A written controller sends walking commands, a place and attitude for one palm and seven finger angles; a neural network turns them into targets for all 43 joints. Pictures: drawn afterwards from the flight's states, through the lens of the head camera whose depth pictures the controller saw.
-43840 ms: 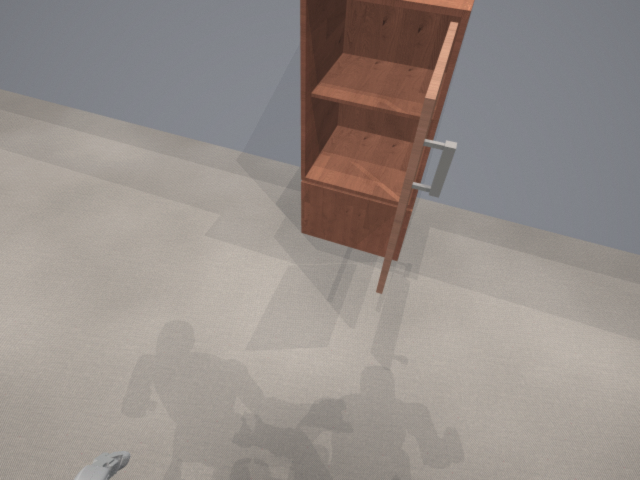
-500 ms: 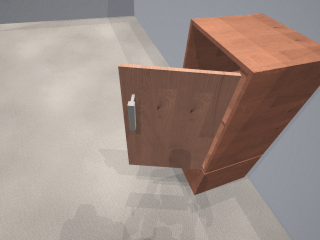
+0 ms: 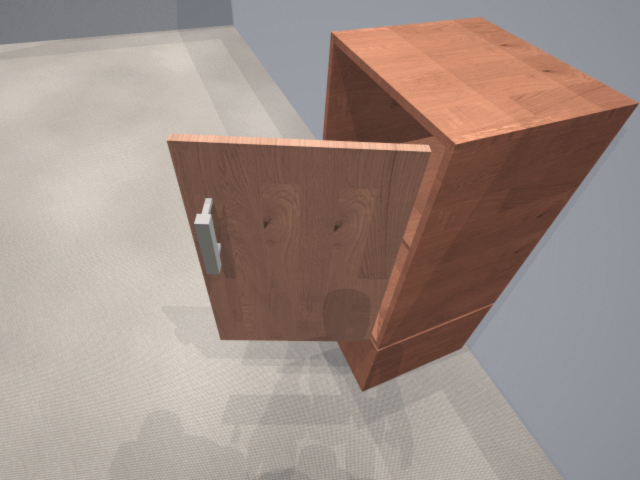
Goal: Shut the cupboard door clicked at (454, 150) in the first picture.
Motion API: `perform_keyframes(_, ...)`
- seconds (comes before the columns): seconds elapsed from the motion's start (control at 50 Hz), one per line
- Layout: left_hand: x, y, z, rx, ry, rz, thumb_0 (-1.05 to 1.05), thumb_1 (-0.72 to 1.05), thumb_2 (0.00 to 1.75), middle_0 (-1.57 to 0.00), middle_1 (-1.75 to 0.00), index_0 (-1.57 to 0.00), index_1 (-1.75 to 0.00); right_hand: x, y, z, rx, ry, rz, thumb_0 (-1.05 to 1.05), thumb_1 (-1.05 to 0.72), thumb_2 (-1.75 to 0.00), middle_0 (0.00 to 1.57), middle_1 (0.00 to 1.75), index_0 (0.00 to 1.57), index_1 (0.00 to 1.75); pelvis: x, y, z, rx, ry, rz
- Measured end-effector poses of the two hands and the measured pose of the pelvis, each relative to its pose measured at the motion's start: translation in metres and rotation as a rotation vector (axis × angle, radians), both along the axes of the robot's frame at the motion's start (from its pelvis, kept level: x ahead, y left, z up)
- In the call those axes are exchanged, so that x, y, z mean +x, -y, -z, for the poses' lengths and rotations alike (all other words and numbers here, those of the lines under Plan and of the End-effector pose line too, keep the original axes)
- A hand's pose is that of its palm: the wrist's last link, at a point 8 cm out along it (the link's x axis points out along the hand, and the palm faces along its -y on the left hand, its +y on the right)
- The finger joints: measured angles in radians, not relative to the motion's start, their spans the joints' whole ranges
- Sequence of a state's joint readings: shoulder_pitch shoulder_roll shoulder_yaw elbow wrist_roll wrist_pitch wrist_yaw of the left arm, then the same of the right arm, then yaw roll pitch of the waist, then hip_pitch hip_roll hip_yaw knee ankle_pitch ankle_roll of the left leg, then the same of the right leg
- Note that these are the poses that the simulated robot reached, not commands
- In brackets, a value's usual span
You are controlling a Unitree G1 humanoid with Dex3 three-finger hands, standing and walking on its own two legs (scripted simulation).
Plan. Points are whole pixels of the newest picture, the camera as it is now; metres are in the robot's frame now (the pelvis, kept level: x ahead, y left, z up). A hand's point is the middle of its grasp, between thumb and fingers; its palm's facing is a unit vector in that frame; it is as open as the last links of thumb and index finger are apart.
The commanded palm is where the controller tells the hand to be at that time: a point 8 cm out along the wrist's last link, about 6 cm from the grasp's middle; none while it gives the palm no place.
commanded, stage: shuffle to correct the standing spot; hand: left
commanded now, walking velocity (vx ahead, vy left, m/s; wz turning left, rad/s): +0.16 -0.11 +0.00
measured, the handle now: (211, 236) +0.49 +0.21 -0.02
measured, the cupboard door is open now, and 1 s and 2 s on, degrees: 67 67 67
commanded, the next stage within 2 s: come to a stop and stand still in 0.04 s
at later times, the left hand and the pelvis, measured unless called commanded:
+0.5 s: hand out of the picture +0.07 +0.14 -0.18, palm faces +0.08 -0.99 -0.15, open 7.3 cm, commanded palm none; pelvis +0.07 -0.02 +0.00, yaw +1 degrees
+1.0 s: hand out of the picture +0.05 +0.13 -0.17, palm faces +0.09 -0.98 -0.17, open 7.2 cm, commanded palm none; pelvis +0.04 -0.05 +0.01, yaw +3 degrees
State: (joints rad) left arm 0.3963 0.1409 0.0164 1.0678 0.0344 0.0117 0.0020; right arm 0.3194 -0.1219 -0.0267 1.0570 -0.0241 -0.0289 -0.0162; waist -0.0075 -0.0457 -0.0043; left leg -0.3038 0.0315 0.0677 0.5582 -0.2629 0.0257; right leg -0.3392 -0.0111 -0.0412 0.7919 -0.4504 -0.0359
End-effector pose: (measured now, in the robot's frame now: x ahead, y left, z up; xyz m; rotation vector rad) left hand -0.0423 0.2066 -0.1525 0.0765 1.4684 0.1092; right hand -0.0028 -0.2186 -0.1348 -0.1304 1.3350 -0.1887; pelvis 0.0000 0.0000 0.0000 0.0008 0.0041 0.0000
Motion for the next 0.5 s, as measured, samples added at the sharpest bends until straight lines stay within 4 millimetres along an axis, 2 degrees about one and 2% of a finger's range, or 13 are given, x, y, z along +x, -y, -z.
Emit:
perform_keyframes(0.06, 0.036, 0.003, -0.004, 0.036, 0.092, 0.007, 0.0, 0.91, 0.9, -0.19, -0.3, -0.2, -0.3, -0.003, 0.01, 0.008, 0.022, -0.045, 0.004, 0.01, -0.9, -0.9, 0.21, 0.3, 0.2, 0.3, 0.01, 0.013, 0.003, 0.006, -0.009, -0.005)
perform_keyframes(0.14, 0.063, 0.01, -0.008, 0.068, 0.155, -0.039, 0.0, 0.91, 0.9, -0.19, -0.3, -0.2, -0.3, 0.01, 0.021, 0.009, 0.035, -0.108, -0.025, 0.01, -0.9, -0.9, 0.2, 0.29, 0.2, 0.3, 0.027, 0.024, 0.002, -0.012, -0.009, -0.05)
perform_keyframes(0.26, 0.078, 0.027, -0.01, 0.04, 0.116, -0.063, 0.0, 0.91, 0.9, -0.19, -0.3, -0.2, -0.3, 0.071, 0.029, -0.005, 0.003, -0.054, -0.07, 0.02, -0.92, -0.9, 0.2, 0.29, 0.19, 0.3, 0.057, 0.026, -0.007, -0.009, -0.012, -0.07)
perform_keyframes(0.36, 0.085, 0.036, 0.006, -0.013, 0.042, -0.07, 0.0, 0.91, 0.9, -0.19, -0.3, -0.2, -0.3, 0.121, 0.028, -0.002, -0.041, 0.018, -0.087, 0.02, -0.94, -0.9, 0.2, 0.29, 0.19, 0.3, 0.079, 0.019, 0.002, -0.02, 0.004, -0.052)
perform_keyframes(0.42, 0.093, 0.034, 0.01, -0.013, 0.019, -0.063, 0.0, 0.91, 0.9, -0.2, -0.3, -0.2, -0.3, 0.143, 0.022, -0.006, -0.046, 0.056, -0.093, 0.02, -0.93, -0.9, 0.2, 0.29, 0.19, 0.3, 0.082, 0.019, 0.003, 0.005, 0.005, -0.03)
perform_keyframes(0.5, 0.101, 0.02, 0.003, 0.032, 0.016, -0.047, 0.0, 0.91, 0.9, -0.2, -0.3, -0.2, -0.3, 0.162, 0.017, -0.004, -0.022, 0.097, -0.111, 0.01, -0.92, -0.9, 0.2, 0.29, 0.19, 0.3, 0.074, 0.021, 0.0, 0.008, 0.004, -0.024)
